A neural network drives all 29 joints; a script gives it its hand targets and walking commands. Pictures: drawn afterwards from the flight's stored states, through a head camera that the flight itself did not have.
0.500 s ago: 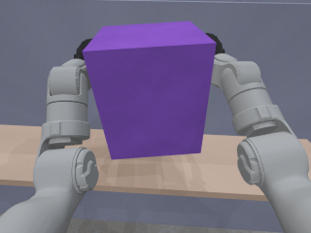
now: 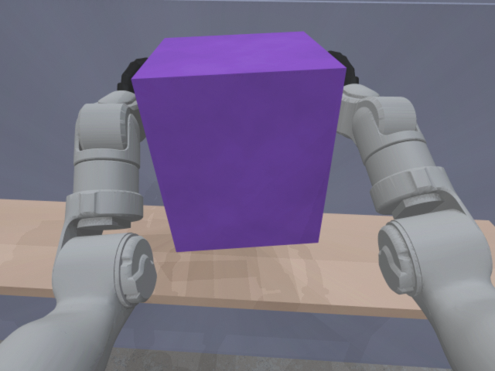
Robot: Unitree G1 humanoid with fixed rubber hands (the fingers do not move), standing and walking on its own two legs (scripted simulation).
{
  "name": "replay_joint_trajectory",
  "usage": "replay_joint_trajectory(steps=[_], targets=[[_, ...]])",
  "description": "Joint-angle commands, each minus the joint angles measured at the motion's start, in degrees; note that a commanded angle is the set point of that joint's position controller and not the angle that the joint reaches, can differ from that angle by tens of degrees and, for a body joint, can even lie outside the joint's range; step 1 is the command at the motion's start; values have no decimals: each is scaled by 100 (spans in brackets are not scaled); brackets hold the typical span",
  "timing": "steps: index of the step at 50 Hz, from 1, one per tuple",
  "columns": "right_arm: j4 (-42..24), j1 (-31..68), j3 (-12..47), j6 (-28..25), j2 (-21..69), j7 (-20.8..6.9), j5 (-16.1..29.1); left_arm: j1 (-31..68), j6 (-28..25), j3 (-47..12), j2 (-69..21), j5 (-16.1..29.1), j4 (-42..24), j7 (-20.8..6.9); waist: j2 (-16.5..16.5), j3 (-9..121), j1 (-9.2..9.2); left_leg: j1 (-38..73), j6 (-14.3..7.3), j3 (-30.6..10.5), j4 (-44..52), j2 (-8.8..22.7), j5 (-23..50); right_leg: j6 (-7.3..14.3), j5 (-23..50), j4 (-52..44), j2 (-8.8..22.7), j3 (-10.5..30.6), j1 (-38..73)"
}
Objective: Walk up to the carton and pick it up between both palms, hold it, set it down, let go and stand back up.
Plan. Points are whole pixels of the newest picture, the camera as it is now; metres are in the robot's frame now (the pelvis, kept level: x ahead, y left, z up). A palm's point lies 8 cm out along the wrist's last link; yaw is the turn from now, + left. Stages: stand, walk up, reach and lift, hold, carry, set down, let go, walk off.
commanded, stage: hold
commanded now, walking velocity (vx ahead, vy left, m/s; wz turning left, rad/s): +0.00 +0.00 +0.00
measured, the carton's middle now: (241, 139) +0.37 +0.00 +0.29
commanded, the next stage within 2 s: set down in 0.84 s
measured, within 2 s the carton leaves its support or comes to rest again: neither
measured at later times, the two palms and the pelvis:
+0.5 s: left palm (130, 109) +0.38 +0.16 +0.33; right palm (341, 101) +0.37 -0.14 +0.34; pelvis +0.00 +0.00 +0.00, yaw +0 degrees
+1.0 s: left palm (128, 100) +0.38 +0.16 +0.35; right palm (343, 94) +0.37 -0.14 +0.35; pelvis +0.00 +0.00 +0.00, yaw +1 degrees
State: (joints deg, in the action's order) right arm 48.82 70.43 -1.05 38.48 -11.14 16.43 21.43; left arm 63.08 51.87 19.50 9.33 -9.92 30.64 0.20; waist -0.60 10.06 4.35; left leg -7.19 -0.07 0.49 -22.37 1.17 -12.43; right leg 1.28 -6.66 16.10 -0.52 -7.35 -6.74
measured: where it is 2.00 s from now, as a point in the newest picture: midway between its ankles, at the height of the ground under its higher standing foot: outside the picture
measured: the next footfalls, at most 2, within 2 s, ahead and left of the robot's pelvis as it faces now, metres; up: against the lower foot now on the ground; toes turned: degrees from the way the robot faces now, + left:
none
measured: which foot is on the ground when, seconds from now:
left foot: down 0.00-1.00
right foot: down 0.00-1.00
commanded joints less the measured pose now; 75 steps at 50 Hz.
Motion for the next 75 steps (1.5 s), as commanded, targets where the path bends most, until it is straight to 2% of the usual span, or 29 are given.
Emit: replay_joint_trajectory(steps=[1,3,5,9,17,23,26,28,29,33,38,42,43,46,49,55,58,63,70,73,75], targets=[[-1488,4564,867,-74,3959,-791,1059,4707,-503,-1603,-3385,958,-885,-800,-193,1854,22,-872,248,-341,484,-336,924,-335,1127,254,-293,767,1996],[-1490,4552,848,-77,3913,-802,1041,4594,-486,-1555,-3410,939,-757,-815,-182,1800,0,-874,237,-335,504,-323,898,-330,1094,249,-311,754,2009],[-1603,4572,866,-84,3928,-789,1090,4606,-475,-1611,-3444,953,-862,-822,-247,1815,15,-859,264,-335,451,-339,1047,-322,1237,259,-305,783,2015],[-1616,4565,889,-67,3936,-780,1099,4686,-484,-1637,-3402,969,-947,-810,-175,1943,27,-786,257,-331,422,-358,1066,-336,1296,273,-305,787,2015],[-1475,4542,813,-69,3922,-796,1036,4683,-495,-1575,-3392,939,-785,-808,-251,1757,20,-908,221,-324,492,-345,766,-325,1010,232,-271,799,1953],[-1728,4646,860,-110,3976,-776,1053,4694,-527,-1680,-3527,1058,-930,-772,-253,2067,48,-792,281,-362,399,-346,1036,-322,1265,305,-328,748,2034],[-1520,4590,844,-78,3938,-780,1015,4713,-526,-1636,-3454,999,-841,-774,-210,1847,71,-829,251,-351,456,-343,893,-322,1140,241,-312,766,1917],[-1419,4492,832,-59,3909,-794,983,4618,-500,-1533,-3419,938,-753,-796,-172,1699,16,-894,253,-339,486,-335,802,-328,1029,224,-306,741,1916],[-1425,4524,813,-72,3952,-799,1015,4678,-499,-1592,-3446,939,-794,-803,-255,1755,33,-903,247,-331,489,-333,842,-314,1041,228,-300,755,1938],[-1711,4676,926,-113,3973,-790,1159,4672,-519,-1710,-3504,1041,-939,-771,-269,2025,28,-787,273,-376,387,-351,1150,-334,1383,305,-315,768,2034],[-1400,4546,824,-61,3946,-809,1023,4687,-498,-1554,-3397,932,-756,-771,-175,1676,7,-881,238,-336,518,-337,752,-324,946,189,-292,778,1875],[-1511,4621,825,-91,3940,-815,1037,4676,-497,-1554,-3433,931,-797,-779,-209,1871,-16,-839,239,-341,458,-334,918,-320,1125,252,-306,777,1991],[-1852,4886,964,-194,4062,-797,942,4858,-577,-1783,-3382,1163,-900,-779,-63,2040,66,-710,206,-352,359,-372,1164,-242,1311,248,-279,663,1981],[-1983,4973,968,-361,4125,-735,920,5037,-767,-1877,-3444,1303,-1014,-699,-30,2348,137,-310,235,-389,187,-417,1501,-254,1553,261,-308,607,1807],[-1610,4838,645,-594,3955,-759,611,5006,-976,-1605,-3343,1060,-701,-744,-221,1832,172,-460,239,-366,341,-369,1151,-235,1105,145,-274,581,1783],[-652,4171,115,-1169,3717,-902,-182,4298,-1368,-861,-2880,237,329,-1100,19,921,124,-490,43,-177,749,-380,409,-280,416,-130,-124,573,1966],[-359,3854,-121,-1441,3516,-957,-504,4035,-1450,-815,-2838,5,468,-1256,-73,574,184,-346,50,-118,889,-340,427,-243,219,-196,-119,479,1960],[-899,4038,-35,-1951,3467,-973,-686,3959,-1620,-1145,-3133,60,208,-1263,-183,719,293,140,139,-85,778,-324,913,-210,422,-160,-193,286,1963],[-1970,4234,507,-2564,3636,-964,-695,3745,-1851,-1979,-3781,360,-561,-948,-356,1684,341,950,332,-84,290,-337,2140,-204,1052,-77,-310,121,1871],[-2201,4100,694,-2651,3668,-935,-691,3413,-1839,-2141,-3894,363,-632,-889,-304,1755,335,1026,357,-68,223,-356,2234,-233,1188,-88,-302,117,1892],[-2097,3858,737,-2657,3683,-945,-728,3235,-1832,-2106,-3869,287,-649,-878,-253,1606,317,894,317,-65,234,-366,2095,-248,1140,-99,-283,143,1903]])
